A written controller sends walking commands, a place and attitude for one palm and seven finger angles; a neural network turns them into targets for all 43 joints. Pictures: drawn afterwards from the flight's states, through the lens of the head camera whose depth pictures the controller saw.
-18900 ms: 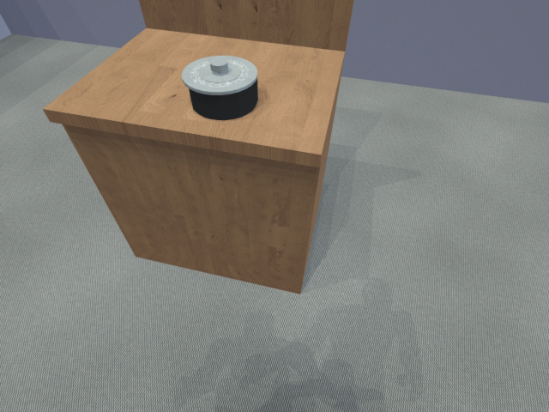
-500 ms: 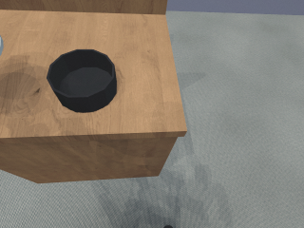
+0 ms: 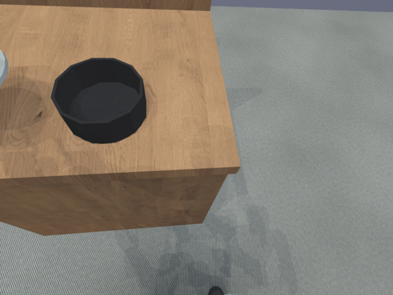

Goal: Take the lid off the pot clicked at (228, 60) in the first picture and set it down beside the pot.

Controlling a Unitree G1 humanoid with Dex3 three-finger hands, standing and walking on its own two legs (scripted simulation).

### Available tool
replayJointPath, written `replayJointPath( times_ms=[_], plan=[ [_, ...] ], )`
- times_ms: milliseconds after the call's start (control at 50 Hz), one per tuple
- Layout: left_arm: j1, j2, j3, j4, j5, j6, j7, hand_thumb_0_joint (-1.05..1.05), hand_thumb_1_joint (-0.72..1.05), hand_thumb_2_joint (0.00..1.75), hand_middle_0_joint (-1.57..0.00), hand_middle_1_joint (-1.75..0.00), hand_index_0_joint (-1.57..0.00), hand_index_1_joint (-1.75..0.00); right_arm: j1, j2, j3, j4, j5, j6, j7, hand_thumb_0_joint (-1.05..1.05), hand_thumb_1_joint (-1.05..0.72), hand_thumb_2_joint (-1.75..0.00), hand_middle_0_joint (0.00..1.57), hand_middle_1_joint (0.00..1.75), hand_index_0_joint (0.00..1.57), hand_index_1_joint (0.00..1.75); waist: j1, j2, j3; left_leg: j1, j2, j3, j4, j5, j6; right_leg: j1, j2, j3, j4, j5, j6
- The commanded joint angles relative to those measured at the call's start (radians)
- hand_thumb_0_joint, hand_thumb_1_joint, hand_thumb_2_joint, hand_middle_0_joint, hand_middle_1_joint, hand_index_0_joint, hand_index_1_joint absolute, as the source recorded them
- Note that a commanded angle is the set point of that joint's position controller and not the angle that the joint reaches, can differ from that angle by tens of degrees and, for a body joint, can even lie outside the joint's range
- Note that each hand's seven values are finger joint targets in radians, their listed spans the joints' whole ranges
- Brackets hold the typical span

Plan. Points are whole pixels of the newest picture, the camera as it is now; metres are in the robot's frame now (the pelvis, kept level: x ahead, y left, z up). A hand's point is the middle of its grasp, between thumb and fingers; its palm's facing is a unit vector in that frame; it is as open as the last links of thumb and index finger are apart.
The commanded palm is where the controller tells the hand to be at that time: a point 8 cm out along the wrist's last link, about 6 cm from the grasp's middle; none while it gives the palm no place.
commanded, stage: lower the lid onto the table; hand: left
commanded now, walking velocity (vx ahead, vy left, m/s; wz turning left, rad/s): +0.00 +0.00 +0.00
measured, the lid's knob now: out of the picture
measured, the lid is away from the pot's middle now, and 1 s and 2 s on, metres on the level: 0.23 0.23 0.23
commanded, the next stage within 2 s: open the fingers wide in 1.76 s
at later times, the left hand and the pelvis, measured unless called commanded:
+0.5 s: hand out of the picture +0.48 +0.37 +0.15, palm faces -0.41 -0.29 -0.86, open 7.0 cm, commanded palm +0.54 +0.39 +0.22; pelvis +0.00 +0.00 -0.01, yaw +0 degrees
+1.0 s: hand out of the picture +0.47 +0.38 +0.12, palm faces -0.45 -0.28 -0.85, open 7.0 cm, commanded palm +0.54 +0.39 +0.18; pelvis -0.01 +0.01 -0.01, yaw +0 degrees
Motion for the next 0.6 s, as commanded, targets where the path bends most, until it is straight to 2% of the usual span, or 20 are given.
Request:
replayJointPath(
  times_ms=[0,20,40,60,100,140,160,180,200,240,260,280,300,340,400,440,480,540,560,580],
  plan=[
    [-0.487,0.292,0.047,-0.272,0.009,-0.015,0.056,0.00,0.86,0.67,-0.85,-1.11,-0.85,-1.08,0.174,-0.210,-0.067,-0.020,-0.004,0.003,-0.020,0.00,-0.90,-0.90,0.20,0.30,0.20,0.30,0.015,0.216,-0.504,0.413,-0.035,-0.027,0.034,0.691,0.002,0.094,0.071,-0.029,0.029,0.353,-0.033],
    [-0.470,0.263,0.024,-0.234,0.009,-0.013,0.056,0.00,0.86,0.67,-0.85,-1.11,-0.85,-1.08,0.173,-0.205,-0.066,-0.023,-0.002,0.000,-0.021,0.00,-0.90,-0.90,0.20,0.30,0.20,0.30,0.009,0.231,-0.478,0.407,-0.037,-0.025,0.040,0.687,0.003,0.068,0.073,-0.031,0.029,0.342,-0.035],
    [-0.453,0.265,0.027,-0.214,0.007,-0.013,0.056,0.00,0.86,0.67,-0.85,-1.11,-0.85,-1.08,0.177,-0.206,-0.064,-0.022,-0.001,0.001,-0.023,0.00,-0.90,-0.90,0.20,0.30,0.20,0.30,0.003,0.187,-0.458,0.382,-0.036,-0.026,0.037,0.647,0.006,0.070,0.074,-0.031,0.028,0.330,-0.032],
    [-0.450,0.270,0.025,-0.205,0.008,-0.015,0.056,0.00,0.86,0.67,-0.85,-1.11,-0.85,-1.08,0.175,-0.208,-0.063,-0.022,-0.001,0.001,-0.024,0.00,-0.90,-0.90,0.20,0.30,0.20,0.30,0.000,0.191,-0.442,0.360,-0.037,-0.021,0.031,0.597,0.010,0.067,0.071,-0.029,0.026,0.311,-0.031],
    [-0.474,0.298,0.050,-0.265,0.009,-0.024,0.062,0.00,0.86,0.67,-0.85,-1.11,-0.85,-1.08,0.178,-0.210,-0.065,-0.024,-0.003,0.002,-0.026,0.00,-0.90,-0.90,0.20,0.30,0.20,0.30,0.013,0.243,-0.507,0.412,-0.036,-0.028,0.045,0.676,0.003,0.072,0.072,-0.028,0.038,0.337,-0.034],
    [-0.468,0.278,0.036,-0.240,0.009,-0.025,0.064,0.00,0.86,0.67,-0.85,-1.11,-0.85,-1.08,0.181,-0.205,-0.064,-0.023,-0.002,0.001,-0.027,0.00,-0.90,-0.90,0.20,0.30,0.20,0.30,0.003,0.239,-0.485,0.401,-0.034,-0.030,0.050,0.670,0.002,0.053,0.074,-0.033,0.039,0.325,-0.034],
    [-0.449,0.267,0.028,-0.213,0.006,-0.025,0.062,0.00,0.86,0.67,-0.85,-1.11,-0.85,-1.08,0.183,-0.206,-0.063,-0.023,0.000,0.000,-0.027,0.00,-0.90,-0.90,0.20,0.30,0.20,0.30,-0.001,0.219,-0.463,0.383,-0.035,-0.030,0.050,0.640,0.004,0.042,0.076,-0.033,0.038,0.309,-0.033],
    [-0.443,0.238,0.009,-0.229,-0.005,-0.031,0.058,0.00,0.86,0.67,-0.85,-1.11,-0.85,-1.08,0.182,-0.204,-0.061,-0.022,0.005,-0.001,-0.030,0.00,-0.90,-0.90,0.20,0.30,0.20,0.30,-0.001,0.213,-0.460,0.394,-0.031,-0.035,0.048,0.677,-0.005,0.038,0.079,-0.041,0.044,0.317,-0.036],
    [-0.437,0.256,0.025,-0.220,0.000,-0.029,0.061,0.00,0.86,0.67,-0.85,-1.11,-0.85,-1.08,0.182,-0.209,-0.063,-0.021,0.001,0.002,-0.029,0.00,-0.90,-0.90,0.20,0.30,0.20,0.30,0.001,0.220,-0.462,0.392,-0.032,-0.033,0.056,0.653,0.000,0.024,0.076,-0.035,0.044,0.304,-0.032],
    [-0.432,0.236,0.011,-0.205,-0.001,-0.028,0.062,0.00,0.86,0.67,-0.85,-1.11,-0.85,-1.08,0.183,-0.207,-0.062,-0.021,0.000,0.003,-0.031,0.00,-0.90,-0.90,0.20,0.30,0.20,0.30,-0.007,0.205,-0.441,0.368,-0.033,-0.033,0.054,0.613,0.003,0.012,0.077,-0.038,0.044,0.288,-0.033],
    [-0.461,0.247,0.018,-0.232,-0.002,-0.030,0.063,0.00,0.86,0.67,-0.85,-1.11,-0.85,-1.08,0.184,-0.209,-0.063,-0.018,-0.001,0.005,-0.032,0.00,-0.90,-0.90,0.20,0.30,0.20,0.30,-0.009,0.214,-0.458,0.374,-0.029,-0.036,0.051,0.614,0.002,0.017,0.076,-0.038,0.046,0.291,-0.034],
    [-0.454,0.231,0.012,-0.254,-0.009,-0.038,0.064,0.00,0.86,0.67,-0.85,-1.11,-0.85,-1.08,0.179,-0.206,-0.062,-0.020,0.002,0.003,-0.033,0.00,-0.90,-0.90,0.20,0.30,0.20,0.30,0.001,0.245,-0.477,0.407,-0.029,-0.040,0.061,0.689,-0.009,0.006,0.079,-0.043,0.057,0.305,-0.039],
    [-0.481,0.252,0.027,-0.276,0.000,-0.038,0.067,0.00,0.86,0.67,-0.85,-1.11,-0.85,-1.08,0.190,-0.210,-0.067,-0.015,-0.005,0.003,-0.032,0.00,-0.90,-0.90,0.20,0.30,0.20,0.30,0.001,0.261,-0.512,0.426,-0.027,-0.042,0.071,0.695,-0.008,0.004,0.080,-0.038,0.059,0.306,-0.035],
    [-0.455,0.257,0.029,-0.228,0.002,-0.040,0.069,0.00,0.86,0.67,-0.85,-1.11,-0.85,-1.08,0.196,-0.206,-0.064,-0.014,-0.003,0.000,-0.034,0.00,-0.90,-0.90,0.20,0.30,0.20,0.30,-0.010,0.224,-0.489,0.395,-0.029,-0.040,0.077,0.670,-0.002,0.000,0.081,-0.039,0.062,0.304,-0.032],
    [-0.462,0.275,0.043,-0.253,0.001,-0.049,0.073,0.00,0.86,0.67,-0.85,-1.11,-0.85,-1.08,0.198,-0.208,-0.065,-0.016,-0.003,0.001,-0.035,0.00,-0.90,-0.90,0.20,0.30,0.20,0.30,-0.003,0.243,-0.523,0.401,-0.030,-0.038,0.087,0.680,-0.002,0.006,0.080,-0.035,0.072,0.311,-0.031],
    [-0.452,0.259,0.034,-0.233,0.001,-0.048,0.074,0.00,0.86,0.67,-0.85,-1.11,-0.85,-1.08,0.196,-0.204,-0.064,-0.015,-0.003,0.003,-0.036,0.00,-0.90,-0.90,0.20,0.30,0.20,0.30,-0.009,0.239,-0.500,0.383,-0.029,-0.039,0.090,0.671,-0.003,-0.005,0.080,-0.039,0.075,0.308,-0.032],
    [-0.425,0.276,0.050,-0.235,0.002,-0.059,0.077,0.00,0.86,0.67,-0.85,-1.11,-0.85,-1.08,0.193,-0.203,-0.059,-0.018,-0.002,0.003,-0.036,0.00,-0.90,-0.90,0.20,0.30,0.20,0.30,0.001,0.236,-0.506,0.377,-0.032,-0.036,0.100,0.698,-0.005,-0.001,0.084,-0.042,0.089,0.317,-0.035],
    [-0.435,0.305,0.068,-0.235,0.010,-0.060,0.082,0.00,0.86,0.67,-0.85,-1.11,-0.85,-1.08,0.200,-0.205,-0.060,-0.022,-0.005,0.011,-0.036,0.00,-0.90,-0.90,0.20,0.30,0.20,0.30,-0.001,0.242,-0.500,0.361,-0.031,-0.040,0.107,0.691,-0.003,-0.004,0.081,-0.039,0.091,0.319,-0.033],
    [-0.427,0.289,0.059,-0.222,0.010,-0.057,0.082,0.00,0.86,0.67,-0.85,-1.11,-0.85,-1.08,0.199,-0.203,-0.060,-0.025,-0.005,0.013,-0.035,0.00,-0.90,-0.90,0.20,0.30,0.20,0.30,-0.004,0.245,-0.495,0.359,-0.031,-0.040,0.108,0.684,-0.003,-0.012,0.080,-0.039,0.091,0.310,-0.033],
    [-0.421,0.275,0.050,-0.243,0.004,-0.066,0.081,0.00,0.86,0.67,-0.85,-1.11,-0.85,-1.08,0.198,-0.204,-0.059,-0.023,-0.003,0.010,-0.035,0.00,-0.90,-0.90,0.20,0.30,0.20,0.30,0.003,0.254,-0.507,0.379,-0.028,-0.045,0.111,0.731,-0.013,-0.019,0.086,-0.046,0.101,0.314,-0.037]
  ],
)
